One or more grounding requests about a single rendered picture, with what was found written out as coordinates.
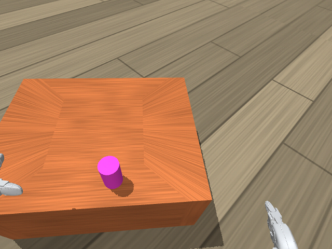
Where can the left robot hand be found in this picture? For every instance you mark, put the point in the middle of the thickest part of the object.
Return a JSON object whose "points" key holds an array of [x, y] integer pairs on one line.
{"points": [[7, 188]]}

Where can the right robot hand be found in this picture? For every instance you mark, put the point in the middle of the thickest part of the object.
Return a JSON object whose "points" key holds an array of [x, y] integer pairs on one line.
{"points": [[280, 233]]}

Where can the can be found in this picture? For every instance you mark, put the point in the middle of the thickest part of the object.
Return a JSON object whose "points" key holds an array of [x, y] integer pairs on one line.
{"points": [[110, 172]]}

